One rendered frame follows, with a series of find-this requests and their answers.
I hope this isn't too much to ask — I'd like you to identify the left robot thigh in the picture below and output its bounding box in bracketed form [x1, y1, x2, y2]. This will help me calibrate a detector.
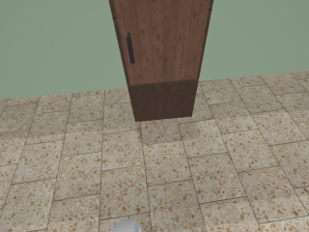
[110, 219, 142, 232]

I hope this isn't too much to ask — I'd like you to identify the handle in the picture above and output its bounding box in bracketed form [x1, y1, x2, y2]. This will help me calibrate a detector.
[126, 32, 135, 64]

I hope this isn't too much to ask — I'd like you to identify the cupboard door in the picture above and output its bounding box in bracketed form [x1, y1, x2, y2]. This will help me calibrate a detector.
[113, 0, 211, 85]

